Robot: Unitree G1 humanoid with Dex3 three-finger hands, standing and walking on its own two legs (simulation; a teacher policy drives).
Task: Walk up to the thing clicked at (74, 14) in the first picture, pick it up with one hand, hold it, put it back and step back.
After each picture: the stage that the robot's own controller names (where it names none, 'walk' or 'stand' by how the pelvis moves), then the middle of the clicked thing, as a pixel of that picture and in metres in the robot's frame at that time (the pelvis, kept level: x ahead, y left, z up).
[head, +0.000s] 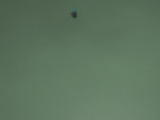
stand; (74, 13) +2.01 +0.13 -0.72
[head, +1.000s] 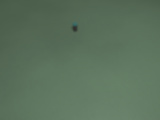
walk; (75, 27) +1.89 +0.27 -0.72
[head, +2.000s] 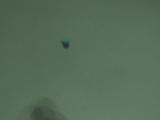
walk; (65, 43) +1.28 +0.28 -0.72
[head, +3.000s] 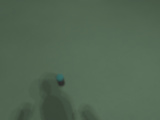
walk; (60, 80) +0.84 +0.28 -0.72
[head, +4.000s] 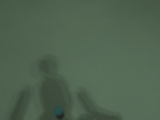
walk; (59, 113) +0.52 +0.24 -0.72
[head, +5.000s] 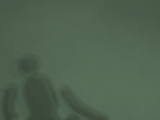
stand; out of the picture +0.42 +0.22 -0.72
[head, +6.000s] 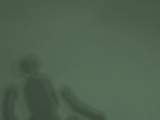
stand; out of the picture +0.41 +0.22 -0.73
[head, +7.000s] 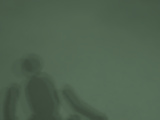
stand; out of the picture +0.40 +0.22 -0.73
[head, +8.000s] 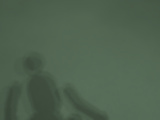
stand; out of the picture +0.39 +0.21 -0.73
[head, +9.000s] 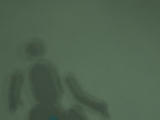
go down; out of the picture +0.41 +0.20 -0.72
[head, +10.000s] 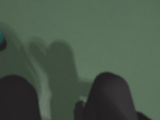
go down; out of the picture +0.47 +0.28 -0.29
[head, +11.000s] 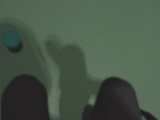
close in; (13, 42) +0.46 +0.28 -0.30
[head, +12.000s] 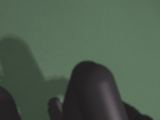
close; out of the picture +0.44 +0.33 -0.22
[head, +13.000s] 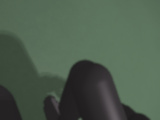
close; out of the picture +0.43 +0.33 -0.22
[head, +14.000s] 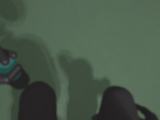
lift; (14, 75) +0.33 +0.25 -0.10
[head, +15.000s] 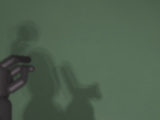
stand; out of the picture +0.18 +0.24 -0.63
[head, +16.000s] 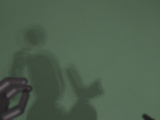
stand; out of the picture +0.10 +0.24 -0.63
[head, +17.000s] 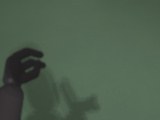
stand; out of the picture +0.00 +0.24 -0.69
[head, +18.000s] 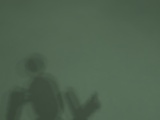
stand; out of the picture -0.07 +0.24 -0.69
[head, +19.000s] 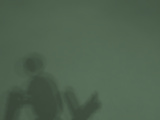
hold; out of the picture -0.16 +0.24 -0.68
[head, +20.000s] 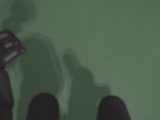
crouch; out of the picture -0.17 +0.23 -0.45
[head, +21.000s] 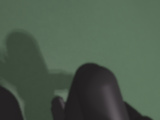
lower; out of the picture -0.26 +0.15 -0.26
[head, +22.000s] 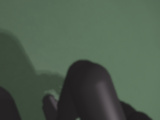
lower; out of the picture -0.30 +0.11 -0.25
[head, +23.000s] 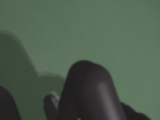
lower; out of the picture -0.34 +0.09 -0.25
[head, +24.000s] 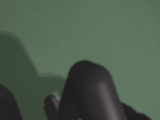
lower; out of the picture -0.37 +0.08 -0.25
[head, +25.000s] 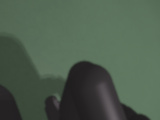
lower; out of the picture -0.39 +0.07 -0.25
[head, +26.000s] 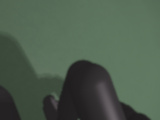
withdraw; out of the picture -0.41 +0.06 -0.25
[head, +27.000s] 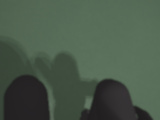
stand; out of the picture -0.41 +0.11 -0.32
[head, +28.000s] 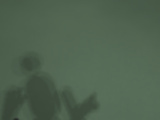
stand; out of the picture -0.47 +0.22 -0.68
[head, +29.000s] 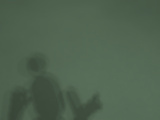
stand; out of the picture -0.47 +0.24 -0.69
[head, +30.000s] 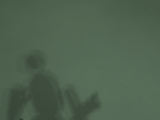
stand; out of the picture -0.48 +0.23 -0.70
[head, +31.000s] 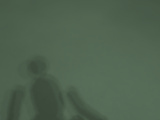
stand; out of the picture -0.46 +0.21 -0.75
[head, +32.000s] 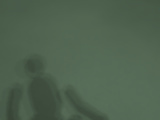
stand; out of the picture -0.51 +0.21 -0.75
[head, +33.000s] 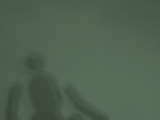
walk; out of the picture -0.52 +0.22 -0.75
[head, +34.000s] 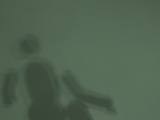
walk; out of the picture -0.40 +0.19 -0.72
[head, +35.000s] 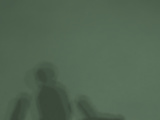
walk; out of the picture -0.12 +0.23 -0.73
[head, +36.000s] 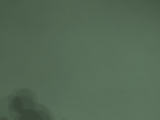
stand; out of the picture -0.26 +0.21 -0.73
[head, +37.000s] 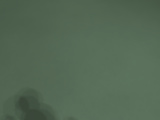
stand; out of the picture -0.68 +0.21 -0.75
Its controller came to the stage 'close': yes
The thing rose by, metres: 0.25
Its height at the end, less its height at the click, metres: -0.02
